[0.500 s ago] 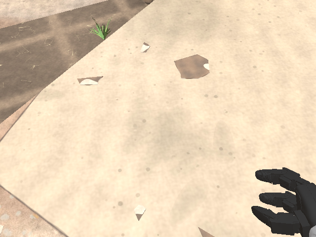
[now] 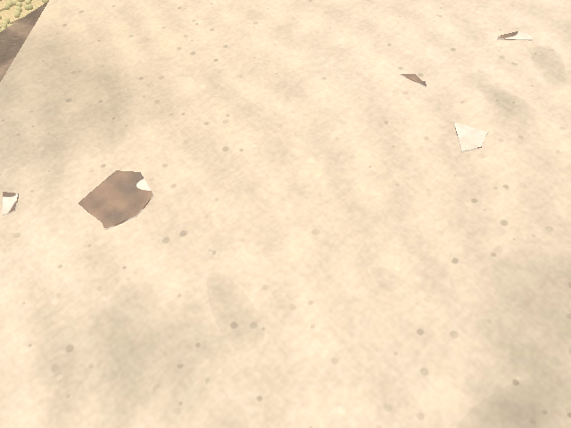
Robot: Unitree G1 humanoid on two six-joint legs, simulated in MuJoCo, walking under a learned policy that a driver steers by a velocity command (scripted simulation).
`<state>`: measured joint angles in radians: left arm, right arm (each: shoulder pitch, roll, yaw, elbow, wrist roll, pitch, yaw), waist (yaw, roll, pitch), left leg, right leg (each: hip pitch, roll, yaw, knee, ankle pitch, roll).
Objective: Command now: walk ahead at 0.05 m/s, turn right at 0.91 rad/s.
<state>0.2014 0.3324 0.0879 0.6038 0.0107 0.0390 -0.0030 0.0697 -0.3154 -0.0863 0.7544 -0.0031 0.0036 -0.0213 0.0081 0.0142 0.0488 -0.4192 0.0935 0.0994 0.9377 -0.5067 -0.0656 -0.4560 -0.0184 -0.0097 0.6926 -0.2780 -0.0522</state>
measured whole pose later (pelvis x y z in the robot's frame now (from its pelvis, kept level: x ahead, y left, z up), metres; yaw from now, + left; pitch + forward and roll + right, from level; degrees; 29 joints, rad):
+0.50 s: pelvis +0.05 +0.03 +0.01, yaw -15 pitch +0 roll +0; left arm 0.12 0.25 0.03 0.58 0.03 0.03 0.02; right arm 0.18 -0.25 -0.04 0.77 -0.01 0.00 0.01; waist -0.02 -0.04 0.03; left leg -0.28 -0.05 -0.10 0.52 -0.24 0.01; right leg -0.31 0.08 0.15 0.54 -0.25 0.00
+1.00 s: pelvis +0.04 +0.05 +0.01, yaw +10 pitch +2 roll -1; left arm 0.14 0.30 0.09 0.65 -0.01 0.01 0.02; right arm 0.13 -0.31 -0.08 0.59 0.03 0.08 0.03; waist 0.01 -0.01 0.08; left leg -0.43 0.07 0.04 0.77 -0.34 -0.06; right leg -0.22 -0.09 -0.18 0.50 -0.30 0.03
